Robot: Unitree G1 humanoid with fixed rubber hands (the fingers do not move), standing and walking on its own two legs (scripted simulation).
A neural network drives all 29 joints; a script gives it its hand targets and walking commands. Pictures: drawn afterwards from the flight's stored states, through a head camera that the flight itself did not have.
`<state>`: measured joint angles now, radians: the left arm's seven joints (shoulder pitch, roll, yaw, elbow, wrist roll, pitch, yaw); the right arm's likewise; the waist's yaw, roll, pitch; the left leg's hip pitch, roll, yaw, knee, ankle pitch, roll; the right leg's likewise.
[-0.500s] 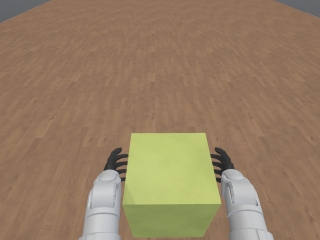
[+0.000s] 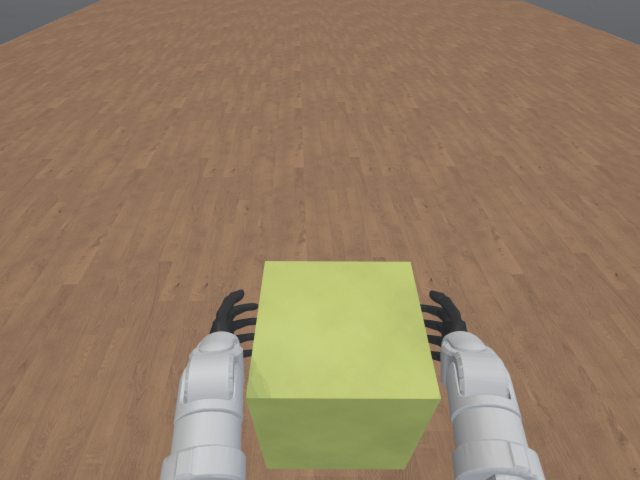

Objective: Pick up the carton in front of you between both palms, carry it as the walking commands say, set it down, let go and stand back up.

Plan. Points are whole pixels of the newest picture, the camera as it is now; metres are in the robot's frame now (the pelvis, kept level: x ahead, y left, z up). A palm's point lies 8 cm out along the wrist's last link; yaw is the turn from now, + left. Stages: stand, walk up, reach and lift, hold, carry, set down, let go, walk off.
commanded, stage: set down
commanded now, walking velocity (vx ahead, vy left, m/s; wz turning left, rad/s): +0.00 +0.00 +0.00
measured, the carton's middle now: (336, 368) +0.32 +0.00 -0.04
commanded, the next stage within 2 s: none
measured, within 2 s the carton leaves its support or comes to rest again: neither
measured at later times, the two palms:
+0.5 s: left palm (232, 396) +0.33 +0.17 -0.15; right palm (406, 384) +0.36 -0.13 -0.14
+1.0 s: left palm (236, 413) +0.37 +0.19 -0.29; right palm (383, 392) +0.41 -0.11 -0.28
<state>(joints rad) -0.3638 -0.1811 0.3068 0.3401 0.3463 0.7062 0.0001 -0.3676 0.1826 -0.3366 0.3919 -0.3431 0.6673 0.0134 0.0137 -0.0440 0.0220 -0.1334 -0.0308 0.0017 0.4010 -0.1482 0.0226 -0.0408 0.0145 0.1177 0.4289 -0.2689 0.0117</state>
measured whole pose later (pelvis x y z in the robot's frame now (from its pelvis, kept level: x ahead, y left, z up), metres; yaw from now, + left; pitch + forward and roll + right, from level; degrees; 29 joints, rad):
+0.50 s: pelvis -0.03 -0.02 -0.07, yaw +1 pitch +26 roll -1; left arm -0.58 -0.11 0.43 0.48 0.28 0.19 -0.03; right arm -0.57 0.18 -0.38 0.52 -0.24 0.16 -0.08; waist 0.05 -0.04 0.02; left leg -1.10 -0.02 -0.09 0.87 -0.23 -0.03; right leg -1.01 0.09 0.07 0.92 -0.37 0.00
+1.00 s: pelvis -0.06 -0.01 -0.20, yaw -1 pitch +44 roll -3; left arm -0.84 -0.08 0.49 0.54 0.27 0.29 0.05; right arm -0.91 0.05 -0.44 0.70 -0.22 0.24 -0.05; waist 0.07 -0.07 -0.19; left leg -1.82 -0.06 -0.09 1.43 -0.37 -0.03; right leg -1.72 0.13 0.07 1.49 -0.54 0.04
